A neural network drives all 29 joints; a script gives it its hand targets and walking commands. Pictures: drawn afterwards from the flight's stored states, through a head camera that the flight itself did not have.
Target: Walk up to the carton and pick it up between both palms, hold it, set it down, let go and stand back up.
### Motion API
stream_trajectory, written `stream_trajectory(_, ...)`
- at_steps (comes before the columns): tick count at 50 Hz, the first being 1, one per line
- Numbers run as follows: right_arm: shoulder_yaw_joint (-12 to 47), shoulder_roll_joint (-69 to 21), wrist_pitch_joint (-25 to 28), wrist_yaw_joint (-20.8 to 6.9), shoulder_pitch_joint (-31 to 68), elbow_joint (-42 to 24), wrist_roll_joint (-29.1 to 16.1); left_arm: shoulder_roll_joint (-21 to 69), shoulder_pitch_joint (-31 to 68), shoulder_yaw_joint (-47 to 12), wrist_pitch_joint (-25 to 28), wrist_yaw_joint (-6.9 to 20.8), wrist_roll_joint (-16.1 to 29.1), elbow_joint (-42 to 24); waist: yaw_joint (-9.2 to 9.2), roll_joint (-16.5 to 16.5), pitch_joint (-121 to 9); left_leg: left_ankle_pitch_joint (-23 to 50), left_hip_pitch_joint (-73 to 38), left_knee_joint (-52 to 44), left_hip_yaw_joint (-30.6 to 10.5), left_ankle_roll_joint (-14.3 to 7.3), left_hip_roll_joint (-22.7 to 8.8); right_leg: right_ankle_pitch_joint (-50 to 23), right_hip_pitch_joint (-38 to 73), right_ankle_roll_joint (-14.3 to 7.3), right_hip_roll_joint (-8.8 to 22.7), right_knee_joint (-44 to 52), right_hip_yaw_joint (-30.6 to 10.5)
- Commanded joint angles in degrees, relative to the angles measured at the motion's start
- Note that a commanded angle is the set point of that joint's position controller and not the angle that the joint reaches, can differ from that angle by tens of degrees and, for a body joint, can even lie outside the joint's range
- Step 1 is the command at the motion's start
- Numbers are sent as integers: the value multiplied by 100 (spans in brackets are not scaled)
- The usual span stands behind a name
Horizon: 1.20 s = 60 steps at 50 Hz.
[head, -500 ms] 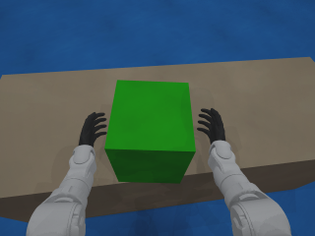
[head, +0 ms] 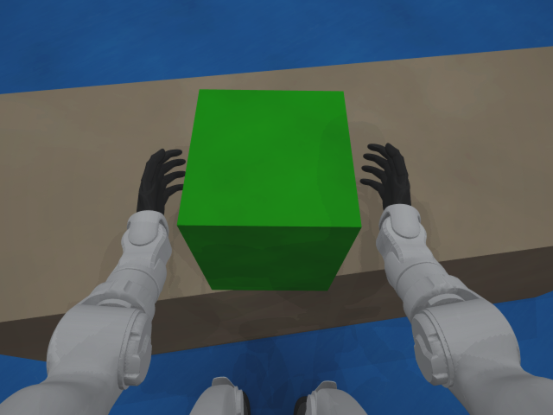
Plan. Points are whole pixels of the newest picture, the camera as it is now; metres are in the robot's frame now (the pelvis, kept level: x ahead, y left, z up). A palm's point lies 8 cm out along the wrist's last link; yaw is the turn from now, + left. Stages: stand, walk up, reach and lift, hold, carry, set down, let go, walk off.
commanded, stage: reach and lift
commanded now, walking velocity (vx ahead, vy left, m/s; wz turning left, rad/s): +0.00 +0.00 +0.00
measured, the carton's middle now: (270, 201) +0.43 +0.01 +0.00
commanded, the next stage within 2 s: none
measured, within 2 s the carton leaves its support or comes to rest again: leaves its support in 1.92 s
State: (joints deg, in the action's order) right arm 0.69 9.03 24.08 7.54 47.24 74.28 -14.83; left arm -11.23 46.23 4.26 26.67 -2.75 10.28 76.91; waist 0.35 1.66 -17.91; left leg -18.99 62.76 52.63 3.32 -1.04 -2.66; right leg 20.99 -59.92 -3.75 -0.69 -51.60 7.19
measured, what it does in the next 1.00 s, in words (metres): stands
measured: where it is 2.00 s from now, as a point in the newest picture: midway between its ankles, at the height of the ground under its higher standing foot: outside the picture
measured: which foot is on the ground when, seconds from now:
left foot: down 0.00-1.00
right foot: down 0.00-1.00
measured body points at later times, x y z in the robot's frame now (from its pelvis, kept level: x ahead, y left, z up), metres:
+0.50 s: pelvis +0.00 +0.00 +0.00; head +0.09 +0.01 +0.44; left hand +0.42 +0.16 +0.00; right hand +0.43 -0.14 +0.02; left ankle +0.04 +0.11 -0.67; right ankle +0.02 -0.08 -0.67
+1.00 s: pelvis +0.02 -0.01 +0.01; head +0.10 -0.01 +0.46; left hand +0.40 +0.16 +0.00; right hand +0.41 -0.14 +0.02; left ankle +0.04 +0.11 -0.67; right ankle +0.02 -0.08 -0.67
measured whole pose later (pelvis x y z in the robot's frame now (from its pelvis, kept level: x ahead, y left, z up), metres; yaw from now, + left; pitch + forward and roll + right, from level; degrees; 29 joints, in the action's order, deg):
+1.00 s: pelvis +0.02 -0.01 +0.01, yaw +2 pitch +22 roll -1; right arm -21.3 -3.2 29.0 8.9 41.2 73.5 13.5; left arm -3.7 37.8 14.1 35.9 -7.0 -1.6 79.2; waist 2.9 1.9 -13.7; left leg -20.7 52.2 51.0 1.6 -0.3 -2.0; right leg 23.1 -48.7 -4.1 -0.6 -49.7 8.5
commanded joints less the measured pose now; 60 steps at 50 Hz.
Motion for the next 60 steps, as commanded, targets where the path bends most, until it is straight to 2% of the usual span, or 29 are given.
stream_trajectory(1, -165, 578, 424, 0, 2784, -1118, 179, -591, 2946, -6, 430, -58, -19, -1317, 174, 92, -4582, 2630, -3176, 143, -408, 453, 244, -2437, 2006, 406, -67, 436, -624)
stream_trajectory(11, -524, 31, 493, 76, 2774, -709, 651, -14, 2869, 363, 393, -204, -680, -1421, 172, 332, -4283, 2657, -3181, 328, -366, 530, 309, -2479, 2035, 414, -135, 248, -577)
stream_trajectory(16, -779, -715, 524, 76, 2778, -586, 1215, 687, 2870, 514, 343, -169, -1135, -1290, 185, 341, -3965, 2586, -3089, 295, -332, 544, 352, -2572, 2195, 419, -110, 297, -608)
stream_trajectory(20, -1024, -2184, 585, -139, 2934, -556, 2100, 2118, 3210, 299, 378, 51, -1568, -1294, 301, 547, -3807, 2673, -3378, 287, -349, 558, 339, -2559, 2096, 330, -125, 389, -492)
stream_trajectory(23, -1047, -4364, 595, -592, 2832, -467, 3180, 3999, 3500, -28, 512, 462, -2019, -1090, 433, 531, -3491, 2508, -3588, 82, -317, 503, 339, -2492, 2192, 254, -105, 591, -380)
stream_trajectory(24, -1043, -4766, 624, -705, 2628, -431, 3463, 4282, 3495, -110, 595, 551, -2153, -1005, 450, 573, -3486, 2447, -3630, 9, -291, 502, 319, -2529, 2270, 251, -98, 610, -348)
stream_trajectory(26, -1011, -5047, 676, -829, 2411, -401, 3708, 4461, 3384, -234, 753, 580, -2240, -835, 410, 593, -3472, 2433, -3544, -87, -265, 493, 262, -2695, 2423, 290, -64, 575, -321)
stream_trajectory(27, -956, -5085, 679, -851, 2345, -360, 3744, 4444, 3314, -261, 820, 558, -2213, -776, 347, 562, -3444, 2368, -3473, -149, -281, 476, 229, -2707, 2479, 299, -48, 569, -342)
stream_trajectory(33, -758, -5077, 614, -862, 2233, -45, 3824, 4262, 3360, -383, 1026, 403, -2031, -715, 260, 416, -3184, 1933, -3048, -447, -292, 382, 220, -2475, 2829, 330, -20, 661, -443)
stream_trajectory(43, -463, -5492, 609, -802, 2064, 65, 3851, 4310, 3483, -411, 1204, 445, -1944, -754, 273, 223, -3170, 1970, -2610, -561, -279, 296, 250, -3270, 3732, 506, 81, 631, -588)
stream_trajectory(47, -329, -5538, 641, -781, 1973, 67, 3778, 4348, 3419, -435, 1196, 494, -1944, -805, 249, 206, -3154, 2102, -2525, -570, -309, 276, 262, -3676, 4022, 555, 140, 590, -658)
stream_trajectory(60, -187, -5613, 768, -773, 1798, 23, 3697, 4484, 3392, -618, 1182, 471, -1909, -1011, 286, 354, -3252, 2452, -2781, -671, -320, 316, 232, -3864, 4017, 543, 157, 666, -636)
